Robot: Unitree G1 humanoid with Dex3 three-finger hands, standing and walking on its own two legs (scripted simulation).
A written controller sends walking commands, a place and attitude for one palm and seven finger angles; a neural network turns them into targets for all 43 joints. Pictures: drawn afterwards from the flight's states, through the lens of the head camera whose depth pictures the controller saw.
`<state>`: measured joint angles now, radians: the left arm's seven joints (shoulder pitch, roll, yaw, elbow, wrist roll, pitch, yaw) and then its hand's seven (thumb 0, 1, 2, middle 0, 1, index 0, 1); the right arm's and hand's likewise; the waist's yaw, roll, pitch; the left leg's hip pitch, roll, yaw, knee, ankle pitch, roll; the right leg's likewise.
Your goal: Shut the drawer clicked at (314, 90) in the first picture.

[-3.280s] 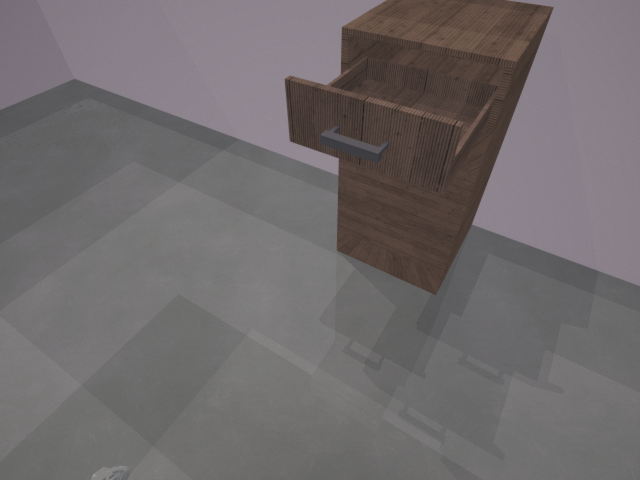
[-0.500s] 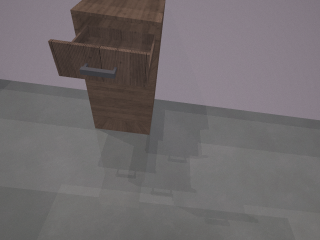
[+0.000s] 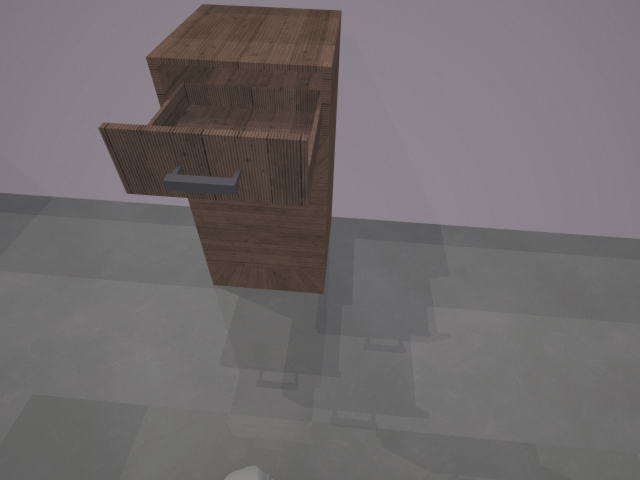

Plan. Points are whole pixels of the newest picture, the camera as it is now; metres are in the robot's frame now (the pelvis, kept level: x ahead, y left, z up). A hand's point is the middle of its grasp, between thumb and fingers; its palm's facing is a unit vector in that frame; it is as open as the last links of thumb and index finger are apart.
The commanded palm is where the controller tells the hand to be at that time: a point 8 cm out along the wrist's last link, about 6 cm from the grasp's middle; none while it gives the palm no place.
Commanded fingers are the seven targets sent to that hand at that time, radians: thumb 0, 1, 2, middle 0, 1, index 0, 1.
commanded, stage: take the last steps up to it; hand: left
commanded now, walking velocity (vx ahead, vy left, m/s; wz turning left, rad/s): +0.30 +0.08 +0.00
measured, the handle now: (204, 178) +0.65 +0.25 +0.02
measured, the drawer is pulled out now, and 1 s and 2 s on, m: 0.30 0.30 0.30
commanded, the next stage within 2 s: come to a stop and stand still in 0.72 s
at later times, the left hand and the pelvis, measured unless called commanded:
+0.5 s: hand (140, 436) +0.23 +0.29 -0.17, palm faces +0.03 -0.98 -0.17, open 7.4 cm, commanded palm none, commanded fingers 0.00 0.90 0.90 -0.20 -0.30 -0.20 -0.30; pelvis +0.17 +0.11 +0.00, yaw -3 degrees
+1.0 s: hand (188, 359) +0.36 +0.25 -0.18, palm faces +0.01 -0.98 -0.22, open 7.2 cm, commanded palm none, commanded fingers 0.00 0.90 0.90 -0.20 -0.30 -0.20 -0.30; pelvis +0.31 +0.07 +0.00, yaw -3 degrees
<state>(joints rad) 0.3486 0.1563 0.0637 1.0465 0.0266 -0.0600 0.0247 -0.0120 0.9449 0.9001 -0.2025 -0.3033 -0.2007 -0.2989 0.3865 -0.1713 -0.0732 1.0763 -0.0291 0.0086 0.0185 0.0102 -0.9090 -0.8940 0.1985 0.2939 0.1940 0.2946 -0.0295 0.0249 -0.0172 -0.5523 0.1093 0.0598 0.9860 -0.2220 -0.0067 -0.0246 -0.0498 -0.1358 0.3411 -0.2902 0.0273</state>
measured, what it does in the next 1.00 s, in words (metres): walks ahead: left foot, then right foot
